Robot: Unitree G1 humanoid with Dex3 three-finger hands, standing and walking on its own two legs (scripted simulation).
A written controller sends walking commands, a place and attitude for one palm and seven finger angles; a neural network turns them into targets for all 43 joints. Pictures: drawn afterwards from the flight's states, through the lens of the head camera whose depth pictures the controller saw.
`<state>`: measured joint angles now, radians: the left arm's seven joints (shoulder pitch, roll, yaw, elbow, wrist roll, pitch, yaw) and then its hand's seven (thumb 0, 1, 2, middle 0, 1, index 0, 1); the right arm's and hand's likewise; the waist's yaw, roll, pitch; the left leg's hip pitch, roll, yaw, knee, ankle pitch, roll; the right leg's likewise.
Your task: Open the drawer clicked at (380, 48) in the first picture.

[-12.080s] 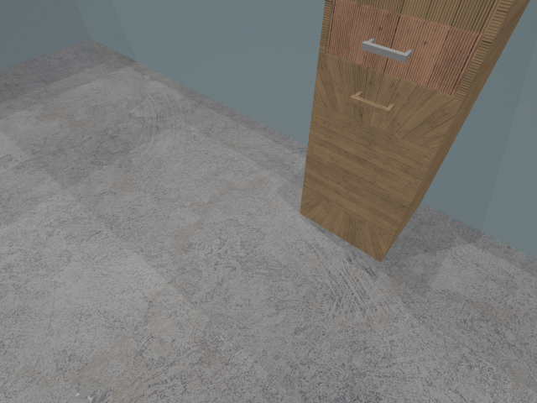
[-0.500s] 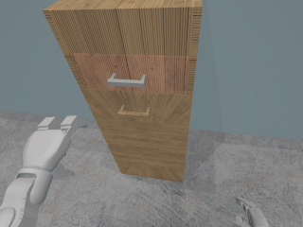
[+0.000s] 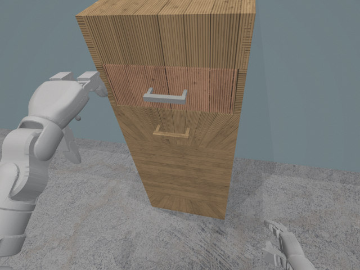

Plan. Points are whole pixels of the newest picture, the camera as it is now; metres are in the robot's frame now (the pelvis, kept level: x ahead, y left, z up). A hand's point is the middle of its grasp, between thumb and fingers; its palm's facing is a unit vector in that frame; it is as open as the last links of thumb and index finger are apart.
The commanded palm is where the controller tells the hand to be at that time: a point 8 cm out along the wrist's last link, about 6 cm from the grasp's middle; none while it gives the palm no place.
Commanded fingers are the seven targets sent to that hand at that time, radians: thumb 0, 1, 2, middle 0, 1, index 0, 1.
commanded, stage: raise the hand with hooked fingers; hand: left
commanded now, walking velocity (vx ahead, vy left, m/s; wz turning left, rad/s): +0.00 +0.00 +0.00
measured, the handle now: (166, 95) +0.55 +0.13 +0.10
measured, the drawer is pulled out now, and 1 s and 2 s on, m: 0.00 0.00 0.00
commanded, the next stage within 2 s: move the hooked fingers above the handle in 0.36 s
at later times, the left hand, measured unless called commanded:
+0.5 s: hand (68, 125) +0.31 +0.26 +0.21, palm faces +0.15 -0.04 -0.99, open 13.8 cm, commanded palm +0.27 +0.25 +0.27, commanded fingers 0.00 -0.50 0.30 -0.30 -1.20 -0.30 -1.20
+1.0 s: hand (112, 115) +0.37 +0.20 +0.18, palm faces +0.04 -0.04 -1.00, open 13.8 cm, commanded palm +0.34 +0.21 +0.25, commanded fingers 0.00 -0.50 0.30 -0.30 -1.20 -0.30 -1.20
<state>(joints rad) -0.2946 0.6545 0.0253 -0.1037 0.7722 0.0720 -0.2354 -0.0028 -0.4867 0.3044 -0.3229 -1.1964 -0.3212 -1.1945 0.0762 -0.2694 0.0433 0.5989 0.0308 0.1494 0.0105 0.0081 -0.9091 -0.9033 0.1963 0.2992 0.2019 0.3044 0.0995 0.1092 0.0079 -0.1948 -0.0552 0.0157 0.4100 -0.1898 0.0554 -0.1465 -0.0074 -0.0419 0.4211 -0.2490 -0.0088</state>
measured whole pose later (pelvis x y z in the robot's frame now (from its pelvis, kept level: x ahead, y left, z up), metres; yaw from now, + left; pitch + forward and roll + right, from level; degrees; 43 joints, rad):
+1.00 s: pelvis +0.00 -0.01 +0.00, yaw +0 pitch +1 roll +0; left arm -0.47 0.58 -0.09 0.14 0.83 0.04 -0.21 0.00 -0.49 0.30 -0.32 -1.20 -0.32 -1.20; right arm 0.15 -0.29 0.02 0.62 0.04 0.15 0.01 0.01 -0.91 -0.90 0.20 0.30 0.20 0.30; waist 0.06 0.10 0.00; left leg -0.25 -0.05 0.02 0.41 -0.18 0.05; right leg -0.22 0.00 -0.03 0.44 -0.25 -0.02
